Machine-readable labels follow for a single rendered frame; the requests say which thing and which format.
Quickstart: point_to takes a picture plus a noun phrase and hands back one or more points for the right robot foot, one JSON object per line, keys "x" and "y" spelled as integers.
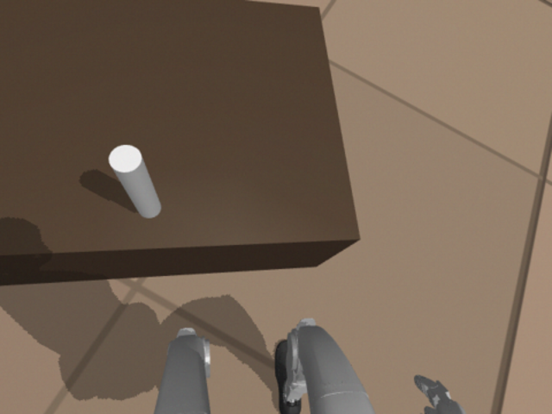
{"x": 280, "y": 373}

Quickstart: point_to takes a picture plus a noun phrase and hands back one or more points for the right robot hand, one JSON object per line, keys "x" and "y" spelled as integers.
{"x": 438, "y": 396}

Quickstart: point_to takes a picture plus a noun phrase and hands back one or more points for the can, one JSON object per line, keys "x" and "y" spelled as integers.
{"x": 129, "y": 167}

